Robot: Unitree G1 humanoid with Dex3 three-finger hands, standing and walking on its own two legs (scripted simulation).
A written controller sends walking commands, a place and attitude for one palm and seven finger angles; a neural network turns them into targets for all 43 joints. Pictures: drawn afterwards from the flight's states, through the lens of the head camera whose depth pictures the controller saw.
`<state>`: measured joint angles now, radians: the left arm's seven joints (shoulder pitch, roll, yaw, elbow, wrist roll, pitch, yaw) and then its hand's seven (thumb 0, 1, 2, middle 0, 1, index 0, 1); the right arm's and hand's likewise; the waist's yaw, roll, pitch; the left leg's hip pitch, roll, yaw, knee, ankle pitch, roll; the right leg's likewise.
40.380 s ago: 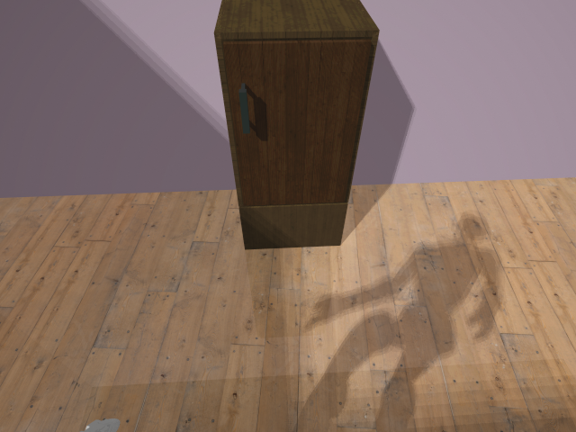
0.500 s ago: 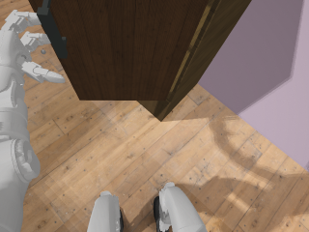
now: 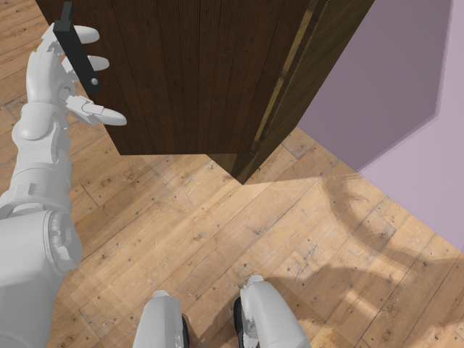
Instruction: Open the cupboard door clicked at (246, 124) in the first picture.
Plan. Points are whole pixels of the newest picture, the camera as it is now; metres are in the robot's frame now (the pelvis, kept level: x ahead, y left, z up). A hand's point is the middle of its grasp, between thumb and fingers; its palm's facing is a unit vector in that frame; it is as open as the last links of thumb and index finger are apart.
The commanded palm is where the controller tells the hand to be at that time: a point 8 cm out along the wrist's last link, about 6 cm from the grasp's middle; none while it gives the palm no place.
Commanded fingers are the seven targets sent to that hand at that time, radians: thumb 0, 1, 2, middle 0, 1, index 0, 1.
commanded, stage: slide the fingers in behind the handle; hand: left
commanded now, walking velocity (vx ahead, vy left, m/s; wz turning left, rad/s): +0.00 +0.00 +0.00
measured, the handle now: (81, 52) +0.58 +0.19 +0.07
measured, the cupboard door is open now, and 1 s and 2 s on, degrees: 45 45 68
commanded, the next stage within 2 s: close the thumb around the handle in 0.46 s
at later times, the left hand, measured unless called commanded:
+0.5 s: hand (97, 83) +0.53 +0.16 +0.06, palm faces -0.04 -1.00 -0.02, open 14.0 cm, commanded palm +0.51 +0.20 +0.06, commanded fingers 0.00 -0.50 0.30 -0.30 -1.20 -0.30 -1.20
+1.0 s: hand (98, 82) +0.53 +0.16 +0.06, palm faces -0.04 -1.00 -0.02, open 8.8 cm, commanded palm +0.52 +0.20 +0.06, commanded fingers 0.00 0.79 0.85 -0.39 -1.34 -0.39 -1.34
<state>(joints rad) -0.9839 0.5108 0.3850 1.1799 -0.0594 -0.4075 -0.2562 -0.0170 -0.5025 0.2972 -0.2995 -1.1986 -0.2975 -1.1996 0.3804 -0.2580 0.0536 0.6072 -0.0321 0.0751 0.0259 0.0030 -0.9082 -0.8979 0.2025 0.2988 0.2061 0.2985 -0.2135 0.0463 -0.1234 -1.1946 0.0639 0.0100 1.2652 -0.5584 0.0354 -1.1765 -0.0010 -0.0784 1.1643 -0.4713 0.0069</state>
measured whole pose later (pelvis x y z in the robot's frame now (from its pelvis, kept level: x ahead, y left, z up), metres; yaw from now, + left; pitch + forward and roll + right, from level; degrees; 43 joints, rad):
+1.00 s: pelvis +0.00 -0.01 +0.00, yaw +1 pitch +28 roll -4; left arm -1.00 0.50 0.36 1.21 -0.06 -0.43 -0.23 -0.01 0.26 0.62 -0.35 -1.28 -0.35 -1.28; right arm 0.37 -0.26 0.05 0.61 -0.03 0.07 0.02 0.00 -0.91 -0.90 0.20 0.30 0.21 0.30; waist -0.21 0.05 -0.12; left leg -1.20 0.06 0.00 1.27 -0.56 0.03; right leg -1.18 0.00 -0.08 1.18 -0.48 0.00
